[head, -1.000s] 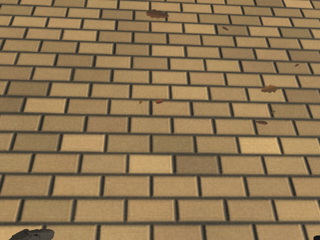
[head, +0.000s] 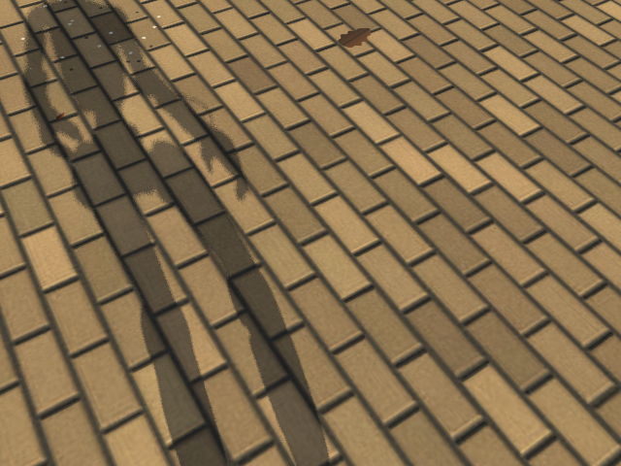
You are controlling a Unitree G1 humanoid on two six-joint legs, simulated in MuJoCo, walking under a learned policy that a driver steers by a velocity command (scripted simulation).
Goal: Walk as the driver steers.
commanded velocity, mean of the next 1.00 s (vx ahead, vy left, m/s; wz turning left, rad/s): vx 0.73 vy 0.00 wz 0.53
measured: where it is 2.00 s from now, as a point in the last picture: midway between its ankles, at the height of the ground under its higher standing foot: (179, 266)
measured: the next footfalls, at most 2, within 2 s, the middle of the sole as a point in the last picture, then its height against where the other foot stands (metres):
right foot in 0.30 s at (374, 435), level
left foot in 0.76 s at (247, 282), level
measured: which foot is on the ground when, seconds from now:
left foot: down 0.00-0.28, up 0.30-0.74, down 0.76-1.00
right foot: up 0.00-0.28, down 0.30-0.76, up 0.78-1.00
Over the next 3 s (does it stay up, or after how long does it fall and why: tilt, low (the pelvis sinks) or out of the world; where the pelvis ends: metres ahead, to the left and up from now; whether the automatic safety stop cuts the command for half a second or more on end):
stays up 0.72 0.69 0.00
